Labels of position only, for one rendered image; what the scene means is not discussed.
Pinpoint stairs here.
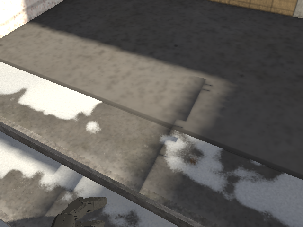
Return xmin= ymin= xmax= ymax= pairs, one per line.
xmin=0 ymin=126 xmax=194 ymax=227

